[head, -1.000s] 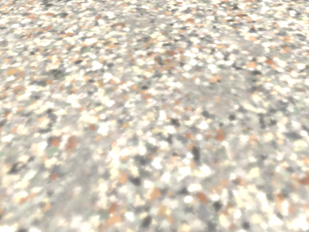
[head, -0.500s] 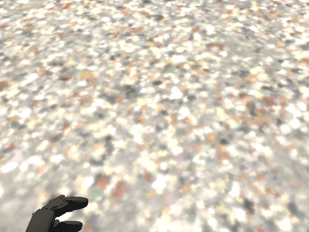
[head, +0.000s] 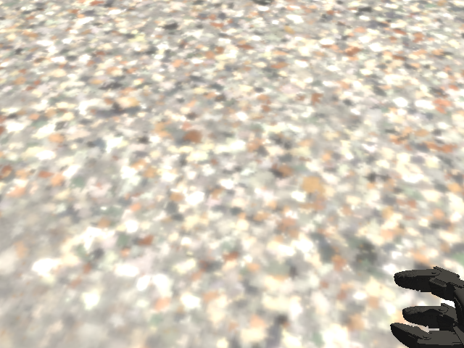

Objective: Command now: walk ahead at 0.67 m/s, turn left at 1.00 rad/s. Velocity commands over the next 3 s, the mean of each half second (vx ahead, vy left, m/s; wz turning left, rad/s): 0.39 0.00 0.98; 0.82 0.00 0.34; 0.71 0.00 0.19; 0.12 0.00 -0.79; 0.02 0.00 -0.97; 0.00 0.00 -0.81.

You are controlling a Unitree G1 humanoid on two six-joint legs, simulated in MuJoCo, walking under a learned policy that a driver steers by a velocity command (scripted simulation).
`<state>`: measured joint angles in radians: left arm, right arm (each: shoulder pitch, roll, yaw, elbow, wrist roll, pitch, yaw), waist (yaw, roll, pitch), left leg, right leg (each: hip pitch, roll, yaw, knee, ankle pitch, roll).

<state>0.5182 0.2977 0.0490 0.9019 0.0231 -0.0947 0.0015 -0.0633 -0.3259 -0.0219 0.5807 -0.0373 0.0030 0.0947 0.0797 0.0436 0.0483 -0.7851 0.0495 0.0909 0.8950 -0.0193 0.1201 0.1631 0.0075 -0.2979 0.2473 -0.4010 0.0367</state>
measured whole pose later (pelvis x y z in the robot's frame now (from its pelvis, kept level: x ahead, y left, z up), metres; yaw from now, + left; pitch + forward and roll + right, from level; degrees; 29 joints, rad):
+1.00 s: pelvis +0.59 +0.14 +0.00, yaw +39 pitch +4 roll +1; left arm 0.60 0.26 0.04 0.93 0.02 -0.08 -0.01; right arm -0.06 -0.28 0.01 0.59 -0.05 -0.04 0.06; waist 0.14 0.01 0.01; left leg -0.62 -0.02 0.08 0.59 -0.15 0.10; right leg 0.18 0.00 0.05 0.15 -0.39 -0.03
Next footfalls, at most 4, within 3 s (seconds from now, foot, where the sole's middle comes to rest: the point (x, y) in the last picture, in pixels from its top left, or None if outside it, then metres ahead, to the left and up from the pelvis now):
0.10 left None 0.29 0.04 -0.76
0.54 right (278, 328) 0.52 -0.06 -0.76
1.04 left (153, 262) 0.69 0.33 -0.76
1.44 right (116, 157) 1.10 0.55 -0.76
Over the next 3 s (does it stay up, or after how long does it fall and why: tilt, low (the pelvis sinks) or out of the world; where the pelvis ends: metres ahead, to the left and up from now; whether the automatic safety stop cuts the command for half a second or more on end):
stays up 1.07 0.60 0.02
